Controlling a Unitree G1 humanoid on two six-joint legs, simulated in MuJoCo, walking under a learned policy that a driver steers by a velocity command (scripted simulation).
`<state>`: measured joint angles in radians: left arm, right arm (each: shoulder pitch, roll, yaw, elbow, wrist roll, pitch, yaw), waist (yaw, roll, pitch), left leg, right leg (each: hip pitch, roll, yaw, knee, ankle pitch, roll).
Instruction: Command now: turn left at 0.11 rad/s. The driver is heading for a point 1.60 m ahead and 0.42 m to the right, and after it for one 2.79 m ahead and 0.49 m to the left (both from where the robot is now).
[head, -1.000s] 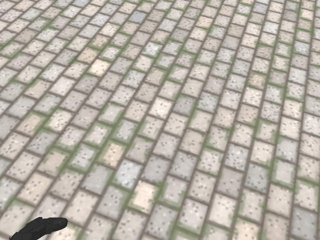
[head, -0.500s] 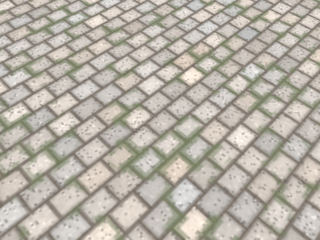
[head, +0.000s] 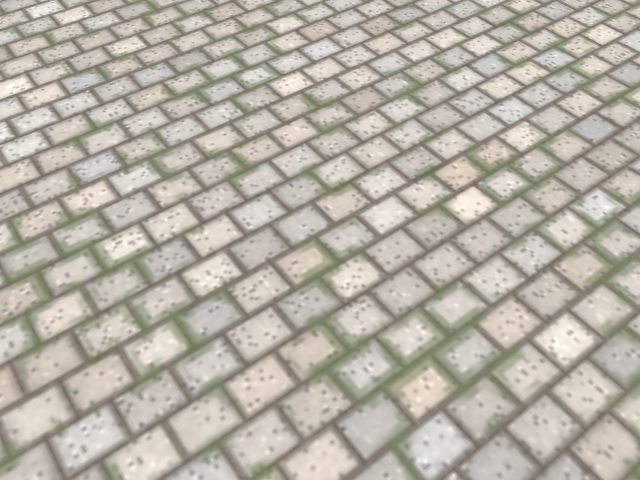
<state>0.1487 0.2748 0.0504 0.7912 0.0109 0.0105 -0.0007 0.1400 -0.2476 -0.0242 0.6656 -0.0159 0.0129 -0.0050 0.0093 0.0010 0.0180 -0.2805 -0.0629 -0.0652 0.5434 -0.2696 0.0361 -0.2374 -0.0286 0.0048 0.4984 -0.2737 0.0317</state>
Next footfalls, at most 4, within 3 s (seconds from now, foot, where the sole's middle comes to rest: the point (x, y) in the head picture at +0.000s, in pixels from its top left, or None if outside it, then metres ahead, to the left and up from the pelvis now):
0.86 right None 0.43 -0.13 -0.77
1.36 left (297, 388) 0.70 0.09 -0.77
1.78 right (405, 428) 0.61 -0.15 -0.77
2.28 left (312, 386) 0.71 0.05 -0.77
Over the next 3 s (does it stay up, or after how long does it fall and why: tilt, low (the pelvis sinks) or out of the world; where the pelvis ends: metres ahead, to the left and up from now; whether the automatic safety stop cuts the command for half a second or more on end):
stays up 0.66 -0.07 0.01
